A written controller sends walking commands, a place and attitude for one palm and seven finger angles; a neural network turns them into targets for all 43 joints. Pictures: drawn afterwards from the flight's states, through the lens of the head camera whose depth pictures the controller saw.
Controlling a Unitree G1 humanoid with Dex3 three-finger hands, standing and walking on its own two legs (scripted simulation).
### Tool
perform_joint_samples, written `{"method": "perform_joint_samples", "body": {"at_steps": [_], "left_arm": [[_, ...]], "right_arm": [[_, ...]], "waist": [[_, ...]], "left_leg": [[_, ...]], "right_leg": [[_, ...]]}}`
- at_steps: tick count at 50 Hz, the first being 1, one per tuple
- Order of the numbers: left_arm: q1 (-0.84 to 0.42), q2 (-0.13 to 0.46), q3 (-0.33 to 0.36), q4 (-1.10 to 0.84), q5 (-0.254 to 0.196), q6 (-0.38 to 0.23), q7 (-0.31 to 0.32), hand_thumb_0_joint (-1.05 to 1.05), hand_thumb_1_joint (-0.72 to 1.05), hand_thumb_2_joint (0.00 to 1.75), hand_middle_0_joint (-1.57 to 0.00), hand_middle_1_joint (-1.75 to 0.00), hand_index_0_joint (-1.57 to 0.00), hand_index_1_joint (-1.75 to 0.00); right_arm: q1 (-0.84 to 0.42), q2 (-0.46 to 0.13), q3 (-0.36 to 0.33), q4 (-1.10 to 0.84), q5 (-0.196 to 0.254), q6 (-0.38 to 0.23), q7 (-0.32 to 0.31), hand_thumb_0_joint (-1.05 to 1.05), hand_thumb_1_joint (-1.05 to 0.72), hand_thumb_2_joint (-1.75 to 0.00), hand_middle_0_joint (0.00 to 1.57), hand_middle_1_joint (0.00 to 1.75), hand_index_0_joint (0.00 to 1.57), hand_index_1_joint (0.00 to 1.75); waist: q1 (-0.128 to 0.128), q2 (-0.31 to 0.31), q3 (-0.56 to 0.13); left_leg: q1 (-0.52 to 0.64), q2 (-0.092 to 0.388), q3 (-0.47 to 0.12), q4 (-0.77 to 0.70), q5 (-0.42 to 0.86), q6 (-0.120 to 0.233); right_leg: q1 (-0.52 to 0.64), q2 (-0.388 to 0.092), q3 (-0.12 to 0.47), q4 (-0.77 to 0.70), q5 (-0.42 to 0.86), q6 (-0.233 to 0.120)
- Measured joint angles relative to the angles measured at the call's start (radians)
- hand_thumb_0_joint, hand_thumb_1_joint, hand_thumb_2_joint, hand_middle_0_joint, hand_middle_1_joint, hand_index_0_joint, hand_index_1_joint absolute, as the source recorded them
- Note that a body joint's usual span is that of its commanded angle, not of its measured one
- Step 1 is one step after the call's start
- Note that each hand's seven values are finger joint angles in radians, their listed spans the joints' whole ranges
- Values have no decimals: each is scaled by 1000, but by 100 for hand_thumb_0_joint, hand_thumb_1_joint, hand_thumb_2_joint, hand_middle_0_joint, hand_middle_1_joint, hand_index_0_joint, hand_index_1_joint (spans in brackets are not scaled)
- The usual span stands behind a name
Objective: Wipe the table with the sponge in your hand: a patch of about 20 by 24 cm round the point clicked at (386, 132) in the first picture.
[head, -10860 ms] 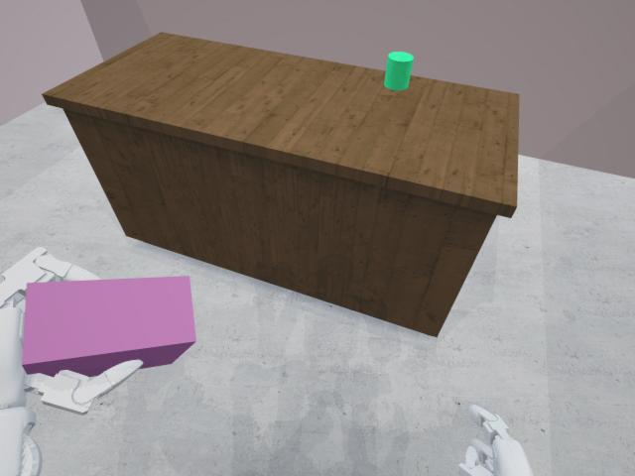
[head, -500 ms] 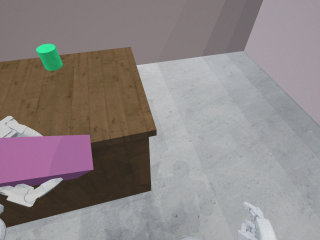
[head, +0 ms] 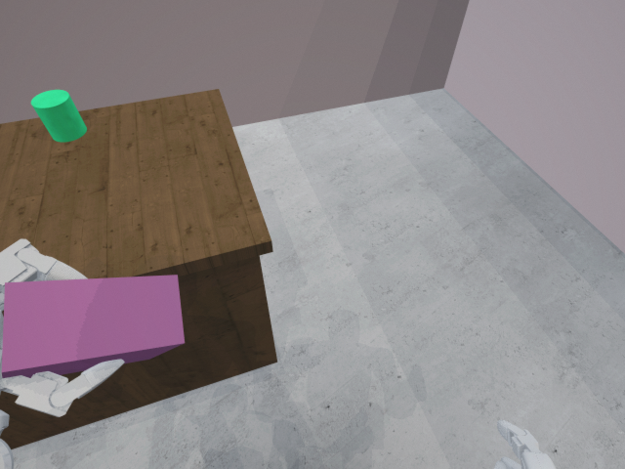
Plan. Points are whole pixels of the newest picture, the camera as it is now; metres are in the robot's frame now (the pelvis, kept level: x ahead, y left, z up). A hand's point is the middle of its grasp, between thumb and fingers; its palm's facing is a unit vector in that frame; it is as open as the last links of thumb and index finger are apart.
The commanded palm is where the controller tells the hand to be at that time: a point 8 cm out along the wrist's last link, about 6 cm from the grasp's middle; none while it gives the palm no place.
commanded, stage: take the last steps up to it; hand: left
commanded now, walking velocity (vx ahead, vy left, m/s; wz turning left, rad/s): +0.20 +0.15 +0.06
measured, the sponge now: (117, 325) +0.23 +0.20 +0.14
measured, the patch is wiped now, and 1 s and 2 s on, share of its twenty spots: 0.00 0.00 0.00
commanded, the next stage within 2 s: come to a stop and stand still in 0.66 s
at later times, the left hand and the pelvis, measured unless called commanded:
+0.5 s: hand (37, 295) +0.24 +0.27 +0.17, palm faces +0.38 -0.79 -0.47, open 10.0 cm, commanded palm +0.19 +0.32 +0.18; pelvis +0.04 +0.03 +0.00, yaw +2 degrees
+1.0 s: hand (39, 240) +0.31 +0.31 +0.16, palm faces +0.35 -0.81 -0.47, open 10.0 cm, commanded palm +0.25 +0.35 +0.18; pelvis +0.09 +0.08 +0.00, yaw -1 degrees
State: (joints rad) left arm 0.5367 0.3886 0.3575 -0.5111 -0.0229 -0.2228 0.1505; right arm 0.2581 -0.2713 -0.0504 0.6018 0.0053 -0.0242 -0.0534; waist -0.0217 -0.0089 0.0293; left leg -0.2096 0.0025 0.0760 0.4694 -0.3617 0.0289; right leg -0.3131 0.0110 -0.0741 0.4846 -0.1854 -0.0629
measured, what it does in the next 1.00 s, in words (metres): walks ahead: left foot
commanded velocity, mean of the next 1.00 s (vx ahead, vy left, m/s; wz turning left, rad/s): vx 0.10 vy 0.10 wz -0.01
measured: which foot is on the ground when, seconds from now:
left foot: down 0.00-0.22, up 0.24-0.50, down 0.52-0.76, up 0.78-1.00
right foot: down 0.00-1.00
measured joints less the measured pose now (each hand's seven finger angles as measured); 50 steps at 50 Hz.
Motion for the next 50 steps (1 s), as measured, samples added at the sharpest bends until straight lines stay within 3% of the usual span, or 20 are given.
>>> {"method": "perform_joint_samples", "body": {"at_steps": [2,6,9,11,14,17,22,26,29,32,34,37,38,40,42,44,48,50], "left_arm": [[-17,-13,-9,10,5,-4,0,-1,-50,101,-73,-135,-77,-133],[-38,-20,-11,47,19,-9,-2,-1,-50,101,-74,-135,-77,-133],[-46,-19,-6,59,14,-9,-1,-1,-50,101,-74,-135,-77,-133],[-63,-21,-2,66,15,-19,-2,-1,-50,101,-74,-135,-77,-133],[-109,-37,-22,88,7,-29,-10,-1,-50,101,-74,-135,-77,-133],[-104,-56,-29,86,3,-40,-16,-1,-50,101,-74,-135,-77,-133],[-39,-28,-12,14,9,-47,-14,-1,-50,101,-74,-135,-77,-133],[-16,-8,2,-49,5,-41,-4,-1,-50,101,-74,-135,-77,-133],[-64,16,23,-22,0,-39,0,-1,-50,101,-74,-135,-77,-133],[-86,12,29,10,-2,-19,0,-1,-50,101,-74,-135,-77,-133],[-78,4,25,3,-7,-8,0,-2,-50,101,-74,-135,-77,-133],[-50,6,16,-21,-9,-6,-3,-2,-50,101,-74,-135,-77,-133],[-45,5,12,-24,-6,-9,-5,-2,-50,101,-74,-135,-77,-133],[-45,-5,-1,-16,-7,-13,-11,-1,-50,101,-74,-135,-77,-133],[-48,-17,-6,2,-17,-14,-15,-1,-50,101,-74,-135,-77,-133],[-46,-24,0,17,-16,-11,-12,-1,-50,101,-74,-135,-77,-133],[-27,-20,11,14,-3,-5,2,-1,-50,101,-74,-135,-77,-133],[-16,-20,7,-13,-2,4,7,-1,-50,101,-74,-135,-77,-133]], "right_arm": [[2,1,-5,0,-1,-4,-6,1,-90,-89,20,30,20,30],[11,30,3,8,-5,-33,-11,1,-90,-89,20,30,20,30],[8,59,24,15,-5,-54,-6,1,-90,-89,20,30,20,30],[-7,71,38,21,-5,-58,0,1,-90,-89,20,30,20,30],[-37,86,40,47,3,-41,18,1,-90,-89,20,30,20,30],[-64,87,51,53,0,-20,27,1,-90,-89,20,30,20,30],[-76,84,48,11,-6,-14,24,1,-90,-89,20,30,20,30],[-68,53,24,-24,-6,-26,9,1,-90,-89,20,30,20,30],[-88,70,7,-15,1,-32,-3,1,-90,-89,20,30,20,30],[-91,89,16,-9,5,-48,3,1,-90,-89,20,30,20,30],[-84,99,28,-10,9,-59,8,1,-90,-89,20,30,20,30],[-65,107,47,-14,10,-70,12,1,-90,-89,20,30,20,30],[-61,104,50,-12,9,-68,11,1,-90,-89,20,30,20,30],[-62,94,50,9,10,-52,14,1,-90,-89,20,30,20,30],[-65,86,50,33,12,-35,20,1,-90,-89,20,30,20,30],[-68,80,56,42,12,-20,19,1,-90,-89,20,30,20,30],[-67,70,59,15,4,-7,6,1,-90,-89,20,30,20,30],[-67,60,54,-6,0,-7,-1,1,-90,-89,20,30,20,30]], "waist": [[10,-6,6],[13,8,-18],[21,24,-29],[27,46,-22],[30,55,-7],[33,41,15],[31,-7,54],[39,-3,63],[48,-28,72],[37,-14,60],[32,-3,52],[29,9,39],[26,22,37],[21,44,36],[22,40,40],[22,26,50],[9,-3,64],[6,-7,70]], "left_leg": [[3,-4,1,9,93,3],[-7,-8,-14,58,61,2],[-17,-8,-21,91,36,-8],[-38,3,-28,149,4,-15],[-130,-3,-38,380,-77,-28],[-217,4,-38,547,-52,-41],[-190,42,1,280,27,-37],[-83,45,36,34,150,-23],[-92,29,62,98,113,-20],[-86,34,62,100,93,-15],[-80,38,64,95,90,-17],[-86,40,68,126,62,-24],[-96,45,64,156,43,-28],[-134,41,32,274,-30,-33],[-185,16,-3,442,-75,-51],[-204,9,-10,494,-85,-60],[-171,20,7,306,-14,-60],[-129,24,11,159,92,-58]], "right_leg": [[-12,-6,5,69,-83,18],[-41,-20,0,263,-242,54],[14,-33,-22,184,-238,64],[42,-27,-36,116,-118,42],[40,-33,-50,143,-149,15],[64,-46,-42,93,-140,24],[88,-83,-19,38,-116,46],[70,-98,-1,121,-173,82],[-8,-100,37,345,-319,80],[-64,-78,9,460,-347,83],[-62,-70,-21,405,-323,85],[-3,-57,-58,201,-237,80],[11,-50,-67,164,-174,48],[16,-44,-76,175,-170,9],[34,-51,-69,158,-180,5],[62,-58,-56,116,-165,14],[97,-71,-43,52,-135,31],[101,-70,-41,58,-140,44]]}}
